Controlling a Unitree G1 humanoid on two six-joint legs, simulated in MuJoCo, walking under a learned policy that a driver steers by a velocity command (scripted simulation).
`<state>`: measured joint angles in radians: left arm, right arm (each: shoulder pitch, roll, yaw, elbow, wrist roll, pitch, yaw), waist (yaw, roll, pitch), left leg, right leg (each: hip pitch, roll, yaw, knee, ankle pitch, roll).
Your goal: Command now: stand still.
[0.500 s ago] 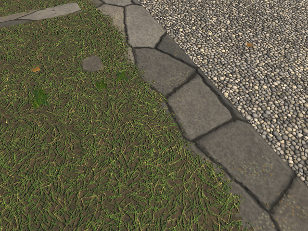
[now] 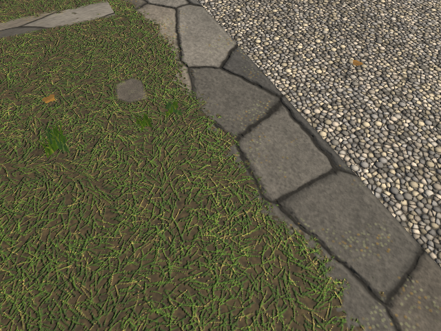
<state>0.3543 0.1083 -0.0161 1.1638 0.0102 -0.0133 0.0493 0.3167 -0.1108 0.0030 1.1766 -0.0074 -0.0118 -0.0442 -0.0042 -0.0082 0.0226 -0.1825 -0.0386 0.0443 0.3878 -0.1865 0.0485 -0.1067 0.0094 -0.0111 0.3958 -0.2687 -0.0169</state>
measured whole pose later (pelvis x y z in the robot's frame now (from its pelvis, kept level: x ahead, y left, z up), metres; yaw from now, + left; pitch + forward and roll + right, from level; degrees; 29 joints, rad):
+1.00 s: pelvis +0.27 +0.00 -0.04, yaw +11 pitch +0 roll +1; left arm 0.47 0.15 0.02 1.09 0.01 -0.10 0.03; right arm 0.09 -0.20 -0.07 0.93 -0.03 -0.05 0.02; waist -0.01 0.00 0.07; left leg -0.44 -0.12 0.15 0.64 -0.22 0.20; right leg -0.10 -0.02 -0.11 1.11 -0.45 -0.04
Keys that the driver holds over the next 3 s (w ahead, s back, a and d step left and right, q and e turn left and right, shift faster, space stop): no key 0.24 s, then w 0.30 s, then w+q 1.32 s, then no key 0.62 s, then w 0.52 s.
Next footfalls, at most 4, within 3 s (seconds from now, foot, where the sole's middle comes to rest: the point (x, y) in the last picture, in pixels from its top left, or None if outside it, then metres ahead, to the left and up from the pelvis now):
0.96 left None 0.38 0.04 -0.78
1.48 right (225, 260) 0.76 0.01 -0.78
2.00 left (129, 243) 0.83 0.34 -0.78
2.44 right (174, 213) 0.96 0.19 -0.78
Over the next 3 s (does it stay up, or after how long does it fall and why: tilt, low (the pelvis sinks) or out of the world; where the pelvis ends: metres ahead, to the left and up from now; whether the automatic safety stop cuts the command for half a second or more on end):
stays up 0.94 0.35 0.00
